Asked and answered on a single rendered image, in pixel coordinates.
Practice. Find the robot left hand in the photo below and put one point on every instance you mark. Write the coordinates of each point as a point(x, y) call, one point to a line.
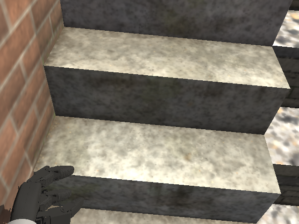
point(31, 201)

